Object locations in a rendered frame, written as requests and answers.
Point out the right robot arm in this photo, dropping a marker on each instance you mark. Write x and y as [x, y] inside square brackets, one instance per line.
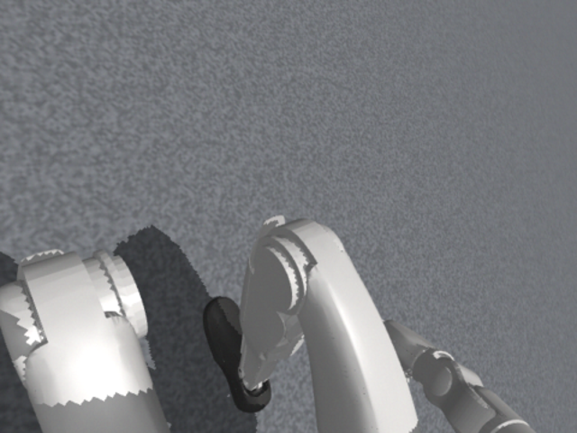
[458, 392]

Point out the right robot foot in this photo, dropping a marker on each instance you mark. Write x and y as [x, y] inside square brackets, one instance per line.
[224, 335]

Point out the right robot hand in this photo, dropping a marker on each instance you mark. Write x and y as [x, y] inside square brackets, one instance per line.
[408, 345]

